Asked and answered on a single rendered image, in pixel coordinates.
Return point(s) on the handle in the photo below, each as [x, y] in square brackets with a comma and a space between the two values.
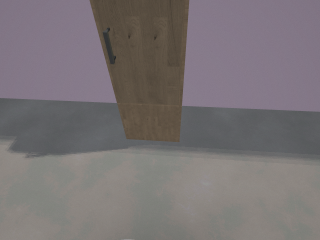
[108, 46]

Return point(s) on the cupboard door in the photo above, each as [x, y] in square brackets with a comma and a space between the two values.
[146, 38]

